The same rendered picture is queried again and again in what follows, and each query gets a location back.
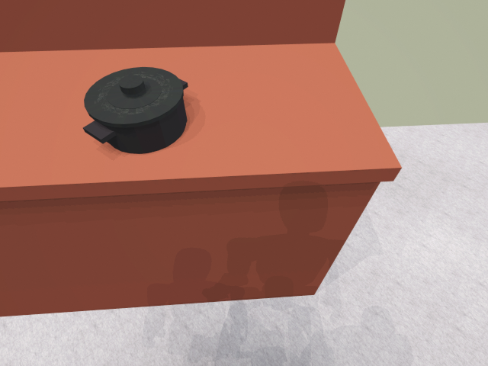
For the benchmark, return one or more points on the lid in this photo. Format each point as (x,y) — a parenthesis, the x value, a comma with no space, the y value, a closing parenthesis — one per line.
(108,105)

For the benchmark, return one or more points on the pot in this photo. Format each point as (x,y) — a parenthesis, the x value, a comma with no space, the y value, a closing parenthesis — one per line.
(144,139)

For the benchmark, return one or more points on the knob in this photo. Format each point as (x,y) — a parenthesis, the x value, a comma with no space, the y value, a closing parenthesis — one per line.
(131,84)

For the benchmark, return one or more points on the table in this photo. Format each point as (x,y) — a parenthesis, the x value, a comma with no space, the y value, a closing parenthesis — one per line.
(279,158)

